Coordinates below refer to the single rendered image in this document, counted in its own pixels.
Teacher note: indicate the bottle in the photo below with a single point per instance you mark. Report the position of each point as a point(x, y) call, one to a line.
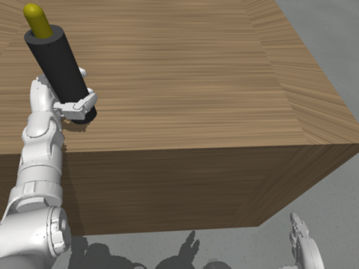
point(52, 51)

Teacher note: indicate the left robot arm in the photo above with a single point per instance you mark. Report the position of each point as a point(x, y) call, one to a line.
point(34, 230)

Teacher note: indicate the right robot hand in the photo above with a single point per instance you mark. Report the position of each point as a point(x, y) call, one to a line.
point(304, 248)

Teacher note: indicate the left robot hand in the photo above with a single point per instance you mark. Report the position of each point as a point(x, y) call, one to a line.
point(43, 98)

